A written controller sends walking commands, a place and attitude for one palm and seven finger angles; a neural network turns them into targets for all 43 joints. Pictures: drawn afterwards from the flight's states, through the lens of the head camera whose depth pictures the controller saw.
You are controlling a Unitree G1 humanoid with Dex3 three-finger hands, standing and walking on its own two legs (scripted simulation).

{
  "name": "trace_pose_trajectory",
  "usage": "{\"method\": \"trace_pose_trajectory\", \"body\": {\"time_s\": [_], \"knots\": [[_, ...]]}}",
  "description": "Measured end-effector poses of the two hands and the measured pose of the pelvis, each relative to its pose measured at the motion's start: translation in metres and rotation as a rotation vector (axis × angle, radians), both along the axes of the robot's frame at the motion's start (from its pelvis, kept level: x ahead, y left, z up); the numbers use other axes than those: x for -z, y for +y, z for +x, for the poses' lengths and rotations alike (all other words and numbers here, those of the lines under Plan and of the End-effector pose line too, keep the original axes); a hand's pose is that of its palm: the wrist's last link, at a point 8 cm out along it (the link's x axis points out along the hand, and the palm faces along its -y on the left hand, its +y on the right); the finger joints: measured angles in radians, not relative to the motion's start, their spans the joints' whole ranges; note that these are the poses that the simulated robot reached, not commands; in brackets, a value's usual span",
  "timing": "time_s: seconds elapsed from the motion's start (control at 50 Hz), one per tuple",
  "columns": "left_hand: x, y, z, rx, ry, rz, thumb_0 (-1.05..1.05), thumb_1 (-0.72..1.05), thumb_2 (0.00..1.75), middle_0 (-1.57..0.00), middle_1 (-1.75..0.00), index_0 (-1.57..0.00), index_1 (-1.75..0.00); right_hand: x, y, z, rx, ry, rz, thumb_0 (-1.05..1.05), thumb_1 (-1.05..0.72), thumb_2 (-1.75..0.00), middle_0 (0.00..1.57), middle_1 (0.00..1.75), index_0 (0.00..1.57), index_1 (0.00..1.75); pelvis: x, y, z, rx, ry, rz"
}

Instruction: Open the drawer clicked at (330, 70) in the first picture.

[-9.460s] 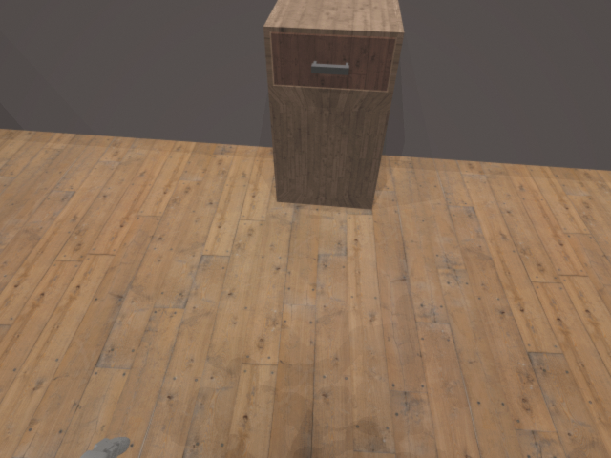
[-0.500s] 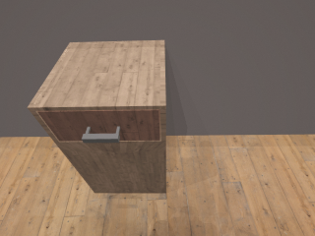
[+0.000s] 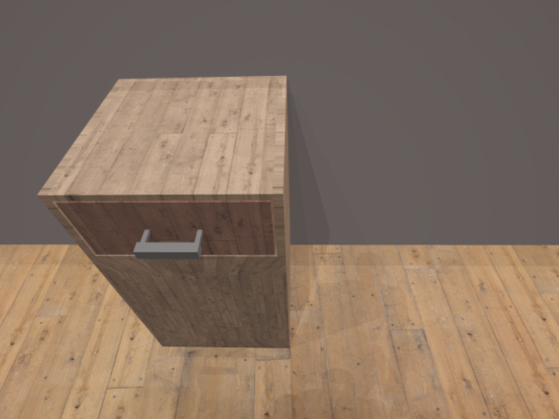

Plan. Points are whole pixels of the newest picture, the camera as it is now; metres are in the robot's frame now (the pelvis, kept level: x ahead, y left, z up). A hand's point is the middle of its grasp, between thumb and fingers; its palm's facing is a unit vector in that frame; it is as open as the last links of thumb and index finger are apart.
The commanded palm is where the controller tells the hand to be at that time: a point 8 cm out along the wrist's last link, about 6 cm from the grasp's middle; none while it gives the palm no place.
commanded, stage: come to a stop and stand still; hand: left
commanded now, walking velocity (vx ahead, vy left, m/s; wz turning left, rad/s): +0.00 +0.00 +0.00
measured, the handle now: (170, 242) +0.45 +0.26 -0.08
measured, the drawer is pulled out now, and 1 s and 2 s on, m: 0.00 0.00 0.00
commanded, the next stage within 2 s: look again from close up in 0.42 s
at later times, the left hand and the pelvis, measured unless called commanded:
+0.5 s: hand out of the picture -0.03 +0.14 -0.17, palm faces +0.05 -0.98 -0.20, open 7.3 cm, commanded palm none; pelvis -0.01 -0.02 +0.00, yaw +0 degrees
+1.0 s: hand out of the picture -0.03 +0.15 -0.17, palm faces +0.05 -0.98 -0.18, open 7.3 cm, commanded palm none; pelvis -0.01 -0.01 +0.00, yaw +0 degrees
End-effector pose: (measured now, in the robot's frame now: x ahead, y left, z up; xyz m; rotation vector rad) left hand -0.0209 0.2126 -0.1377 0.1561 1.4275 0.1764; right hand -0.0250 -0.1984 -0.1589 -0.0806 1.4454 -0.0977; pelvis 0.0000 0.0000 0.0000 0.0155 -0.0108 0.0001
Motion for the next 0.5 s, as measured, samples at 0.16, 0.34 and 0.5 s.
{"method": "trace_pose_trajectory", "body": {"time_s": [0.16, 0.34, 0.5], "knots": [[0.000, -0.009, -0.004, -0.005, 0.001, -0.003, 0.01, 0.93, 0.90, -0.20, -0.29, -0.20, -0.30, 0.000, -0.007, -0.009, 0.006, 0.022, 0.002, 0.00, -0.90, -0.90, 0.20, 0.30, 0.19, 0.30, 0.000, -0.008, -0.001, -0.002, -0.001, 0.000], [0.001, -0.017, -0.009, -0.014, 0.001, -0.010, 0.01, 0.92, 0.90, -0.20, -0.29, -0.20, -0.30, -0.001, -0.012, -0.019, 0.008, 0.041, 0.001, 0.00, -0.91, -0.90, 0.20, 0.30, 0.19, 0.30, 0.000, -0.014, -0.004, -0.006, -0.003, -0.002], [0.002, -0.022, -0.014, -0.021, 0.003, -0.018, 0.01, 0.92, 0.90, -0.20, -0.29, -0.20, -0.30, -0.002, -0.012, -0.025, 0.011, 0.048, 0.002, 0.00, -0.91, -0.90, 0.20, 0.30, 0.19, 0.30, 0.000, -0.016, -0.007, -0.009, -0.004, -0.004]]}}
